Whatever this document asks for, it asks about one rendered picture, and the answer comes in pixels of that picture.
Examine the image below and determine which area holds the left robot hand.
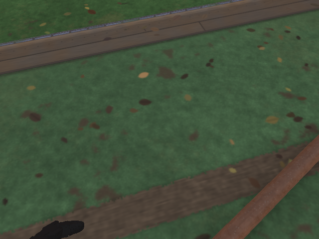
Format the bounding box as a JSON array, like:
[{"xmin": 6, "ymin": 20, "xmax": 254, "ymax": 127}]
[{"xmin": 30, "ymin": 220, "xmax": 85, "ymax": 239}]

